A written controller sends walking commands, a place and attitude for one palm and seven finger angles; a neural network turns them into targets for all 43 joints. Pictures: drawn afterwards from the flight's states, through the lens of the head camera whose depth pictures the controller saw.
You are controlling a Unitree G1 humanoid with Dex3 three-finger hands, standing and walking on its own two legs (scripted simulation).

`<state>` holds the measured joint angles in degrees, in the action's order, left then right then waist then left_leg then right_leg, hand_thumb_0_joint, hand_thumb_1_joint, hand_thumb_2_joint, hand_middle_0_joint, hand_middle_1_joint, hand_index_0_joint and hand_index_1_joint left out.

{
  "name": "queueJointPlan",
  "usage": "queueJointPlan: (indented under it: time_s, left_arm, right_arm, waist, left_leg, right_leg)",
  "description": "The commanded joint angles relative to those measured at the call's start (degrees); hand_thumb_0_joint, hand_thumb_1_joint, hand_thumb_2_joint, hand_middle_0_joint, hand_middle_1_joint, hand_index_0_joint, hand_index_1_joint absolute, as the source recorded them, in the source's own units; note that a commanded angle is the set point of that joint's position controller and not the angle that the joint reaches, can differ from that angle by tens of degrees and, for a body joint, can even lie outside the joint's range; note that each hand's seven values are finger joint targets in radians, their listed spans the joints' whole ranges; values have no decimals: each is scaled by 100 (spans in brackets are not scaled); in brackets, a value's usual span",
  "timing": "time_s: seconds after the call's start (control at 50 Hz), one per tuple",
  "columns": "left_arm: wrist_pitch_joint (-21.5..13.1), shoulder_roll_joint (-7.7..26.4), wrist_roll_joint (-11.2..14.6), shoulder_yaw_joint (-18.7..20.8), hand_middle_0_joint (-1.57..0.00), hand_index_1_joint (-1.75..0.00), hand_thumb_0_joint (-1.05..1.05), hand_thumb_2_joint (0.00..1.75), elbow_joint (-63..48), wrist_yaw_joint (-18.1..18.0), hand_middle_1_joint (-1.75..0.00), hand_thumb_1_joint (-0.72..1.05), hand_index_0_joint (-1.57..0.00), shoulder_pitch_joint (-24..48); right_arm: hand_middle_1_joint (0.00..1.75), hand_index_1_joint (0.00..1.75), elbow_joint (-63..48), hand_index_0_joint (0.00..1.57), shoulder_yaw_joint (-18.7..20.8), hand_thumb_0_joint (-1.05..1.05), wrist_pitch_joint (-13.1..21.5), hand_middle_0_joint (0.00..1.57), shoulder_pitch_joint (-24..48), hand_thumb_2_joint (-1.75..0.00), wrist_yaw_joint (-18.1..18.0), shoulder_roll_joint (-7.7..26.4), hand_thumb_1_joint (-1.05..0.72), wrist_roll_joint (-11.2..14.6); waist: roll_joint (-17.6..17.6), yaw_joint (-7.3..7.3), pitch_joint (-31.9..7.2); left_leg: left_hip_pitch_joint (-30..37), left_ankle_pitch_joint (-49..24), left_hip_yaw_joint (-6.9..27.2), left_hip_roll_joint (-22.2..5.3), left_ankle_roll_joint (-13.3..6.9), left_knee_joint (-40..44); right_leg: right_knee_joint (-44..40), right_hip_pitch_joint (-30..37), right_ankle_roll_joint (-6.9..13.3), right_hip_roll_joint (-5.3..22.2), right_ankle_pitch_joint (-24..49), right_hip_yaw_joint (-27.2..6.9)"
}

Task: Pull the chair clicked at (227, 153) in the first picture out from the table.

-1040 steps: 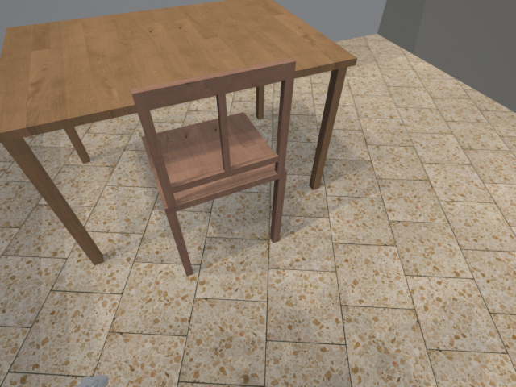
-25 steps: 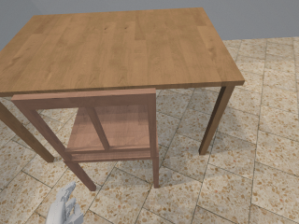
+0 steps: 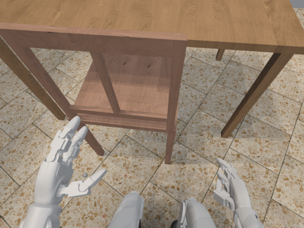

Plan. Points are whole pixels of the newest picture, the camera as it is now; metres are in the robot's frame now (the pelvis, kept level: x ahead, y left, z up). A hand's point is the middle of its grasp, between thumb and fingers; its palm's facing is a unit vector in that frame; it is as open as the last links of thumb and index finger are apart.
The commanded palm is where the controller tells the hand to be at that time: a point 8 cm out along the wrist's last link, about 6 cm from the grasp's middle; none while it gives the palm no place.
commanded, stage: raise the hand toward the chair's back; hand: left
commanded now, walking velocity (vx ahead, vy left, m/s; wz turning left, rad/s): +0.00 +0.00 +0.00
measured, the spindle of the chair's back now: (108, 86) +0.48 +0.20 +0.03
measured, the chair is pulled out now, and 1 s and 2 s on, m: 0.00 0.00 0.00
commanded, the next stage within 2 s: aim the fingers beside a spindle in 1.40 s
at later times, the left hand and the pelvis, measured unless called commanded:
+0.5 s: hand (79, 164) +0.24 +0.20 +0.06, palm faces -0.04 -1.00 -0.04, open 15.8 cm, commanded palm +0.21 +0.26 +0.08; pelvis +0.01 +0.03 +0.02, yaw -2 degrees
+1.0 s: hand (60, 141) +0.27 +0.24 +0.09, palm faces +0.03 -1.00 -0.08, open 16.9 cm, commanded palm +0.24 +0.29 +0.09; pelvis +0.02 +0.03 +0.03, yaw -1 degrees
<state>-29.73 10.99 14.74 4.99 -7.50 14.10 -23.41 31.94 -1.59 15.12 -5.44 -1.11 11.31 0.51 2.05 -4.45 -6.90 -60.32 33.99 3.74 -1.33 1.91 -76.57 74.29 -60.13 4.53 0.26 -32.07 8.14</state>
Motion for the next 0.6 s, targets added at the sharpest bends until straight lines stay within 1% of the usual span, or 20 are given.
queueJointPlan:
  time_s: [0.0, 0.02, 0.04, 0.08, 0.12, 0.14, 0.2, 0.24, 0.28, 0.32, 0.34, 0.36, 0.38, 0.4, 0.46, 0.48, 0.5, 0.54, 0.56, 0.58]
  left_arm:
    - [947, 842, 57, 618, -12, -17, 0, 54, -447, 323, -17, 6, -12, -376]
    - [1253, 1023, 83, 921, -11, -16, 0, 53, -525, 247, -16, 4, -11, -513]
    - [1479, 997, 157, 1064, -11, -16, 0, 52, -678, 147, -16, 1, -11, -560]
    - [1634, 1174, 254, 1522, -11, -15, 0, 50, -932, -208, -15, -3, -11, -549]
    - [1352, 995, 295, 1453, -10, -15, 0, 48, -1393, -504, -15, -8, -10, -236]
    - [1110, 885, 262, 1293, -10, -14, 0, 47, -1512, -613, -14, -10, -10, -153]
    - [397, 671, 96, 759, -9, -13, 0, 44, -1395, -706, -13, -17, -9, 154]
    - [148, 481, 11, 391, -9, -12, 0, 42, -903, -553, -12, -22, -9, 51]
    - [179, 435, -13, 232, -8, -12, 0, 40, -508, -352, -12, -27, -8, -77]
    - [365, 682, -14, 383, -8, -11, 0, 38, -440, -212, -11, -31, -8, -125]
    - [471, 834, -23, 503, -8, -11, 0, 37, -531, -209, -11, -34, -8, -54]
    - [556, 962, -9, 624, -7, -10, 0, 36, -738, -233, -10, -36, -7, 31]
    - [608, 1252, -9, 938, -7, -10, 0, 35, -957, -330, -10, -38, -7, 91]
    - [608, 1231, 4, 979, -7, -9, 0, 34, -1270, -416, -9, -41, -7, 135]
    - [441, 1235, 88, 1206, -6, -8, 0, 31, -1656, -729, -8, -48, -6, 271]
    - [397, 1268, 85, 1250, -6, -8, 0, 30, -1598, -800, -8, -50, -6, 310]
    - [361, 1045, 76, 1092, -6, -8, 0, 30, -1464, -819, -8, -50, -6, 266]
    - [387, 783, 24, 782, -6, -8, 0, 30, -999, -721, -8, -50, -6, 302]
    - [443, 752, -9, 652, -6, -8, 0, 30, -883, -629, -8, -50, -6, 378]
    - [577, 700, -48, 551, -6, -8, 0, 30, -575, -513, -8, -50, -6, 314]
  right_arm:
    - [30, 30, -907, 20, 541, 0, 52, 20, -314, -90, -238, 902, -90, 230]
    - [30, 30, -989, 20, 558, 0, -47, 20, -210, -90, -254, 845, -90, 250]
    - [30, 30, -1059, 20, 550, 0, -114, 20, -152, -90, -270, 799, -90, 254]
    - [30, 30, -1060, 20, 543, 0, -180, 20, 1, -90, -311, 705, -90, 238]
    - [30, 30, -992, 20, 533, 0, -112, 20, -161, -90, -292, 636, -90, 196]
    - [30, 30, -919, 20, 520, 0, -54, 20, -204, -90, -269, 642, -90, 157]
    - [30, 30, -714, 20, 527, 0, 105, 20, -301, -90, -200, 756, -90, 71]
    - [30, 30, -636, 20, 532, 0, 171, 20, -362, -90, -162, 855, -90, 65]
    - [30, 30, -680, 20, 545, 0, 192, 20, -377, -90, -192, 938, -90, 111]
    - [30, 30, -792, 20, 569, 0, 184, 20, -421, -90, -235, 1016, -90, 160]
    - [30, 30, -856, 20, 563, 0, 167, 20, -409, -90, -259, 1037, -90, 173]
    - [30, 30, -913, 20, 559, 0, 157, 20, -392, -90, -281, 1042, -90, 163]
    - [30, 30, -921, 20, 564, 0, 130, 20, -380, -90, -301, 1039, -90, 150]
    - [30, 30, -1007, 20, 548, 0, 119, 20, -385, -90, -302, 1004, -90, 131]
    - [30, 30, -945, 20, 518, 0, 92, 20, -443, -90, -260, 914, -90, 55]
    - [30, 30, -907, 20, 500, 0, 71, 20, -457, -90, -243, 916, -90, 25]
    - [30, 30, -866, 20, 489, 0, 61, 20, -466, -90, -216, 896, -90, 22]
    - [30, 30, -814, 20, 462, 0, 42, 20, -437, -90, -171, 942, -90, 25]
    - [30, 30, -818, 20, 434, 0, 37, 20, -427, -90, -161, 980, -90, 31]
    - [30, 30, -835, 20, 425, 0, 21, 20, -437, -90, -176, 1009, -90, 60]
  waist:
    - [-693, 382, -1963]
    - [-744, 221, -2094]
    - [-753, 138, -2186]
    - [-692, -17, -2248]
    - [-569, 91, -2075]
    - [-365, 139, -1886]
    - [-200, 435, -1387]
    - [-232, 601, -1048]
    - [-305, 657, -834]
    - [-350, 579, -942]
    - [-244, 514, -1017]
    - [-61, 466, -1182]
    - [137, 356, -1430]
    - [309, 298, -1650]
    - [581, 255, -1884]
    - [559, 292, -1814]
    - [480, 347, -1718]
    - [294, 529, -1238]
    - [334, 579, -1111]
    - [217, 634, -947]
  left_leg:
    - [412, -1272, -252, 189, -361, 921]
    - [484, -1354, -262, 217, -341, 1034]
    - [562, -1459, -268, 247, -330, 1116]
    - [658, -1621, -242, 239, -298, 1172]
    - [826, -1846, -202, 199, -282, 1280]
    - [948, -1962, -179, 188, -275, 1349]
    - [1074, -1866, -120, 158, -277, 1361]
    - [954, -1500, -94, 151, -280, 1365]
    - [786, -1119, -96, 155, -300, 1402]
    - [762, -840, -122, 157, -304, 1528]
    - [833, -820, -121, 166, -309, 1628]
    - [979, -908, -128, 179, -319, 1688]
    - [1143, -1074, -126, 171, -315, 1746]
    - [1376, -1310, -129, 175, -315, 1823]
    - [1832, -2021, -71, 157, -251, 1857]
    - [1837, -2159, -26, 157, -237, 1847]
    - [1871, -2220, -13, 130, -217, 1829]
    - [1656, -1802, 22, 106, -193, 1847]
    - [1584, -1589, 52, 108, -193, 1885]
    - [1496, -1376, 41, 110, -220, 1910]
  right_leg:
    - [-1907, 2202, -492, 171, 688, -1485]
    - [-1952, 2497, -537, 223, 854, -1533]
    - [-1967, 2716, -577, 255, 1085, -1539]
    - [-1892, 2933, -601, 232, 1477, -1478]
    - [-1752, 2744, -555, 143, 1962, -1226]
    - [-1663, 2522, -501, 72, 2067, -1070]
    - [-1545, 1788, -423, -48, 1700, -834]
    - [-1575, 1377, -384, -77, 1118, -784]
    - [-1737, 1222, -361, -70, 510, -860]
    - [-1877, 1286, -369, -32, 86, -907]
    - [-1891, 1366, -356, -35, 64, -886]
    - [-1874, 1483, -348, -41, 210, -852]
    - [-1813, 1636, -326, -74, 397, -810]
    - [-1738, 1734, -318, -81, 700, -711]
    - [-1556, 1818, -290, -145, 1439, -514]
    - [-1526, 1761, -283, -181, 1533, -471]
    - [-1501, 1654, -293, -192, 1575, -431]
    - [-1566, 1375, -316, -209, 1262, -388]
    - [-1609, 1301, -309, -207, 1090, -389]
    - [-1683, 1246, -313, -211, 927, -392]
